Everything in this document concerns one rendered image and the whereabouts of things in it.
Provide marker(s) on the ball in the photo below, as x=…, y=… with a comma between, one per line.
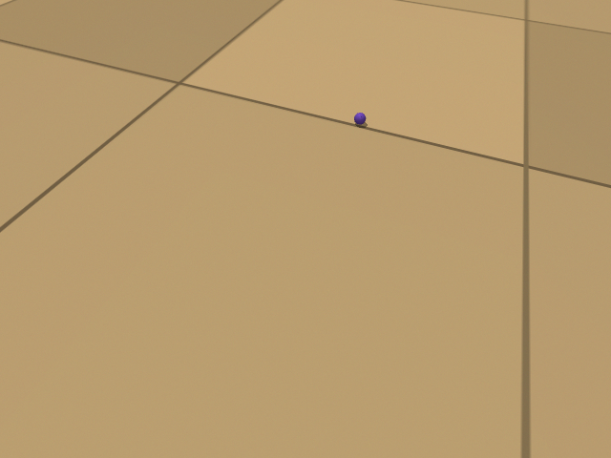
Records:
x=359, y=118

